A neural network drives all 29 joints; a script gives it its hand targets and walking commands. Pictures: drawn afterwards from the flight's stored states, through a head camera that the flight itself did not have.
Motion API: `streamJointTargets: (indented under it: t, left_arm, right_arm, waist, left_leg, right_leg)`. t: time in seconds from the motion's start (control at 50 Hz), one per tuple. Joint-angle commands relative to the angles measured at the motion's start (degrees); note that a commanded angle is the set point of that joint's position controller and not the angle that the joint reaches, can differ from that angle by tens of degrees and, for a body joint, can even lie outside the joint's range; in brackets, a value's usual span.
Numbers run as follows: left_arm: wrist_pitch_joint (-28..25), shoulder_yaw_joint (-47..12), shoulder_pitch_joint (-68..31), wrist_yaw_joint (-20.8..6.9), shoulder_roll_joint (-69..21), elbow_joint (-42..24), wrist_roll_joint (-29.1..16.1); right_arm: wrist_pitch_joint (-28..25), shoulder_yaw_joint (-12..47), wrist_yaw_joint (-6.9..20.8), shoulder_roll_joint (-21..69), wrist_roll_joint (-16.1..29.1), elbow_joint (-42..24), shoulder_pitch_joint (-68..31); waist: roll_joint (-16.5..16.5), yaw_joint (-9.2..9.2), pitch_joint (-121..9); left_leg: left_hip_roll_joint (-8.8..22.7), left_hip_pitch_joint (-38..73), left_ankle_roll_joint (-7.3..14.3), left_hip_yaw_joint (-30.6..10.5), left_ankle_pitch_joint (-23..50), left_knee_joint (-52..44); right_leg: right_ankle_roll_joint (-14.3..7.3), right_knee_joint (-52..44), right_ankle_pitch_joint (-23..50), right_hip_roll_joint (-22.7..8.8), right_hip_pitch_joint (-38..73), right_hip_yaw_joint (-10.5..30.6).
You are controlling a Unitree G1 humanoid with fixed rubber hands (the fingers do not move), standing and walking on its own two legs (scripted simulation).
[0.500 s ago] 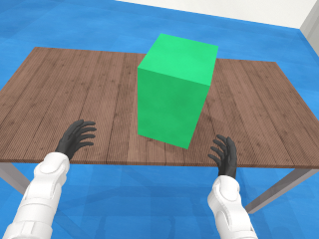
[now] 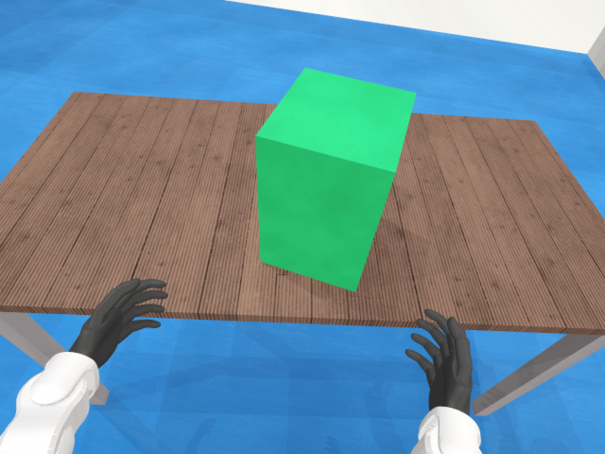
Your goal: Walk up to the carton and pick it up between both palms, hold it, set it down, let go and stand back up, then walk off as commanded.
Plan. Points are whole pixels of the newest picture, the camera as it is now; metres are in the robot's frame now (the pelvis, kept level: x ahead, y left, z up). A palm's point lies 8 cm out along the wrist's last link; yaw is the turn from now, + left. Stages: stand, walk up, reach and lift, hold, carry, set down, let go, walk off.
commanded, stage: set down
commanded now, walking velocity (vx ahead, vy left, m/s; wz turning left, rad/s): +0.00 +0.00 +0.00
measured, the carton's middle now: (331, 184) +0.52 +0.02 +0.05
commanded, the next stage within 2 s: none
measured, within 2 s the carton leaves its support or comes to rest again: neither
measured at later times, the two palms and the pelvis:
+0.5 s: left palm (100, 369) +0.19 +0.27 +0.02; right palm (458, 408) +0.19 -0.15 +0.01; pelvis +0.03 +0.00 +0.00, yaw +1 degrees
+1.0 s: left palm (119, 372) +0.20 +0.26 +0.00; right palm (464, 433) +0.17 -0.16 -0.02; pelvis +0.02 +0.00 +0.00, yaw -1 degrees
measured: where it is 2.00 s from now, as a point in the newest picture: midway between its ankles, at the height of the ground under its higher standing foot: outside the picture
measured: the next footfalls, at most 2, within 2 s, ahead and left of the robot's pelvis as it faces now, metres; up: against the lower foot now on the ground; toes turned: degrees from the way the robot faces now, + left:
none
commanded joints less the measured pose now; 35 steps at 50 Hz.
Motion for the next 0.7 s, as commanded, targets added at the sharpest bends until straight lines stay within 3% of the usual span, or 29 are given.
streamJointTargets:
  t: [0.0, 0.02, 0.04, 0.08, 0.1, 0.12, 0.14, 0.18, 0.2, 0.22, 0.26, 0.3, 0.32, 0.34, 0.38, 0.4, 0.42, 0.44, 0.48, 0.5, 0.54, 0.56, 0.58, 0.62, 0.64, 0.66, 0.68]
  left_arm:
    - [-4.29, 5.36, 3.02, 0.82, 10.84, -14.23, 1.01]
    - [-4.71, 4.12, 4.55, 0.81, 10.48, -15.34, 0.23]
    - [-5.53, 3.66, 4.81, 1.12, 10.36, -14.9, 1.09]
    - [-6.61, 3.31, 8.65, 1.25, 8.85, -14.24, 1.28]
    - [-6.88, 3.13, 8.65, 1.73, 9.86, -17.12, 0.24]
    - [-7.3, 3.2, 10.12, 1.72, 10.22, -16.45, 0.07]
    - [-7.88, 3.79, 11.75, 1.9, 9.9, -16.83, -0.04]
    - [-9.06, 3.47, 12.06, 1.67, 10.57, -13.9, -0.67]
    - [-8.7, 2.67, 12.5, 2.17, 8.27, -12.91, -0.11]
    - [-8.66, 2.03, 13.63, 2.0, 8.91, -11.79, -0.68]
    - [-9.98, 1.53, 14.07, 1.74, 9.51, -11.88, -2.22]
    - [-11.16, 0.9, 14.16, 2.68, 8.95, -13.17, -2.25]
    - [-11.63, 1.32, 13.9, 2.48, 10.56, -12.53, -3.04]
    - [-11.54, 1.85, 13.09, 2.95, 9.75, -11.42, -1.95]
    - [-11.69, 1.91, 13.78, 2.76, 8.58, -11.85, -1.84]
    - [-11.76, 3.42, 13.77, 2.11, 11.04, -10.84, -1.7]
    - [-12.47, 3.34, 14.8, 2.38, 11.65, -12.99, -2.41]
    - [-11.45, 2.83, 16.88, 1.95, 9.11, -9.53, -1.49]
    - [-11.25, 4.58, 19.03, 1.27, 9.36, -9.16, -0.51]
    - [-11.16, 5.16, 18.94, 2.06, 8.28, -8.73, 0.25]
    - [-10.52, 3.94, 19.94, 2.24, 6.69, -11.75, 2.2]
    - [-10.12, 4.04, 19.76, 2.58, 4.99, -9.66, 3.44]
    - [-9.74, 3.99, 20.03, 2.67, 4.36, -7.74, 4.77]
    - [-10.87, 3.09, 20.17, 2.41, 4.99, -9.59, 2.85]
    - [-9.84, 3.04, 20.67, 2.18, 4.71, -5.96, 3.77]
    - [-11.28, 2.15, 18.79, 1.88, 5.43, -10.18, 2.2]
    - [-11.64, 2.13, 18.89, 2.19, 4.92, -7.78, 2.71]
  right_arm:
    - [-3.66, -0.36, 1.17, 0.76, -2.38, -11.66, 6.53]
    - [-4.26, 0.7, 1.0, 2.63, -2.52, -10.68, 8.59]
    - [-4.74, -1.17, 1.71, 0.17, -3.73, -8.06, 8.75]
    - [-5.57, 0.23, 2.49, 0.52, -3.55, -6.24, 12.4]
    - [-5.94, -0.16, 3.3, -1.43, -2.88, -8.08, 10.9]
    - [-6.3, -0.82, 3.19, -0.74, -3.35, -7.03, 12.92]
    - [-8.09, -1.62, 3.75, -1.17, -3.48, -6.27, 13.65]
    - [-9.51, -1.39, 4.2, -1.23, -4.2, -8.14, 12.48]
    - [-10.09, -0.86, 5.39, -1.37, -5.17, -6.09, 11.33]
    - [-10.8, -1.59, 5.25, -1.88, -5.2, -5.2, 11.77]
    - [-12.5, -2.65, 5.28, -3.08, -6.21, -5.38, 12.03]
    - [-13.18, -2.95, 6.63, -3.32, -5.62, -4.92, 11.71]
    - [-13.45, -3.51, 6.22, -3.76, -4.79, -3.95, 12.64]
    - [-13.45, -2.88, 6.98, -2.85, -5.71, -0.73, 11.64]
    - [-13.2, -2.46, 7.24, -3.76, -4.77, 0.65, 13.6]
    - [-13.39, -1.08, 7.03, -3.05, -3.68, 0.05, 14.31]
    - [-14.07, -1.53, 6.75, -3.06, -3.72, -1.73, 14.88]
    - [-14.21, -0.03, 6.91, -4.05, -3.5, 0.16, 16.07]
    - [-15.97, 0.22, 6.82, -5.07, -3.21, -0.1, 17.83]
    - [-17.19, -2.18, 7.99, -6.79, -3.96, 2.79, 15.35]
    - [-19.64, -0.84, 8.76, -6.91, -2.83, 2.91, 16.02]
    - [-20.59, -1.01, 9.63, -8.05, -3.15, 4.96, 15.01]
    - [-21.18, -1.41, 10.33, -8.84, -3.4, 8.71, 15.24]
    - [-23.81, -2.23, 10.63, -8.77, -3.72, 4.31, 14.88]
    - [-23.83, -1.55, 10.79, -8.1, -3.68, 8.25, 15.72]
    - [-25.34, -0.39, 10.74, -5.79, -3.1, 3.47, 15.47]
    - [-26.05, -1.86, 11.59, -8.34, -3.68, 5.76, 14.23]
  waist:
    - [12.01, 1.01, -6.38]
    - [11.24, 0.65, -6.85]
    - [13.03, -0.57, -5.43]
    - [12.82, 0.68, -3.86]
    - [14.67, 1.27, -3.35]
    - [13.02, -0.19, -2.95]
    - [13.49, 0.97, -3.04]
    - [10.33, 0.6, -4.74]
    - [10.97, 1.13, -4.43]
    - [9.85, -0.07, -3.49]
    - [6.41, -0.67, -5.24]
    - [7.77, -0.14, -5.91]
    - [6.82, -0.96, -4.36]
    - [7.01, -0.2, -5.87]
    - [7.49, -0.83, -5.78]
    - [5.67, -0.68, -6.73]
    - [5.6, -0.82, -9.58]
    - [5.83, -0.52, -8.39]
    - [4.87, 0.0, -8.38]
    - [7.07, 0.77, -8.75]
    - [10.13, 0.79, -8.47]
    - [11.5, 0.89, -7.94]
    - [11.42, 0.43, -5.7]
    - [8.48, -0.63, -9.05]
    - [9.72, -1.06, -8.64]
    - [8.3, -1.5, -10.95]
    - [8.34, -1.18, -10.47]
  left_leg:
    - [2.55, 5.63, -1.82, -3.92, 7.0, -3.59]
    - [2.91, 6.27, -1.61, -4.18, 7.95, -2.84]
    - [3.65, 4.96, -1.94, -4.84, 5.89, -3.38]
    - [2.61, 4.34, -2.13, -4.85, 8.46, -2.96]
    - [3.15, 4.08, -2.53, -6.13, 9.55, -2.99]
    - [3.3, 4.74, -2.36, -5.74, 9.14, -2.86]
    - [3.21, 4.17, -2.85, -6.13, 10.29, -2.46]
    - [3.34, 3.33, -2.14, -5.55, 6.48, -2.62]
    - [3.36, 2.31, -2.46, -6.0, 9.69, -2.13]
    - [2.99, 2.74, -2.32, -5.72, 8.64, -1.67]
    - [3.14, 2.77, -1.94, -5.85, 7.19, -1.58]
    - [3.14, 2.57, -2.3, -6.0, 6.67, -1.93]
    - [3.18, 2.04, -2.07, -5.87, 6.89, -1.66]
    - [2.57, 1.95, -2.29, -5.23, 8.94, -1.06]
    - [1.92, 4.14, -2.16, -4.95, 10.36, -0.75]
    - [1.98, 4.63, -1.68, -4.9, 12.53, -0.18]
    - [1.49, 5.75, -1.94, -4.63, 14.82, 0.66]
    - [0.89, 7.09, -2.62, -4.57, 18.01, 1.31]
    - [0.99, 8.6, -3.05, -4.82, 24.54, 2.49]
    - [1.4, 9.17, -3.83, -5.06, 24.27, 2.75]
    - [1.31, 9.97, -4.99, -5.79, 29.53, 3.19]
    - [0.92, 10.85, -5.22, -5.35, 30.77, 3.48]
    - [0.82, 11.02, -5.46, -5.21, 31.41, 3.55]
    - [0.52, 11.4, -5.29, -5.36, 32.59, 3.57]
    - [0.54, 12.09, -5.5, -5.02, 33.0, 3.37]
    - [0.32, 10.91, -5.39, -4.89, 33.89, 4.0]
    - [0.15, 11.04, -5.11, -5.14, 32.7, 3.24]
  right_leg:
    - [-3.66, -3.85, 3.01, -2.45, -7.21, 1.89]
    - [-3.74, -4.16, 4.02, -3.16, -7.72, 2.43]
    - [-4.01, -3.47, 1.66, -2.16, -7.54, 1.31]
    - [-4.3, -3.85, 2.16, -2.49, -8.59, 2.05]
    - [-4.78, -3.09, 2.8, -2.62, -8.56, 2.05]
    - [-4.57, -4.0, 2.28, -2.38, -9.28, 1.47]
    - [-4.38, -3.58, 3.0, -2.15, -9.34, 1.54]
    - [-4.0, -3.87, 0.53, -2.68, -9.73, 1.98]
    - [-3.76, -3.33, 3.2, -2.81, -10.63, 1.86]
    - [-3.62, -3.33, 3.71, -2.77, -10.94, 2.06]
    - [-3.41, -3.37, 2.71, -2.19, -10.99, 1.58]
    - [-3.45, -2.72, -0.38, -1.87, -11.06, 1.44]
    - [-3.1, -2.95, 1.02, -2.37, -11.23, 2.04]
    - [-2.87, -2.36, 2.09, -2.75, -11.69, 2.12]
    - [-2.81, -2.84, 3.03, -3.03, -12.72, 2.32]
    - [-2.41, -2.84, 5.42, -3.04, -11.64, 2.46]
    - [-2.14, -2.79, 7.91, -3.35, -10.84, 2.29]
    - [-1.94, -2.55, 12.24, -3.33, -11.03, 2.71]
    - [-1.42, -2.65, 18.8, -3.01, -10.4, 2.81]
    - [-1.72, -2.36, 17.7, -2.4, -11.87, 1.97]
    - [-2.38, -2.55, 19.92, -1.71, -12.7, 1.64]
    - [-2.34, -1.99, 21.1, -1.59, -14.25, 1.57]
    - [-2.15, -1.96, 20.88, -1.27, -14.8, 1.11]
    - [-1.52, -2.05, 24.97, -1.05, -12.72, 0.97]
    - [-2.12, -2.36, 23.0, -1.05, -12.1, 1.27]
    - [-1.55, -2.43, 22.32, -1.25, -10.81, 1.68]
    - [-1.61, -1.88, 22.83, -1.06, -11.85, 1.46]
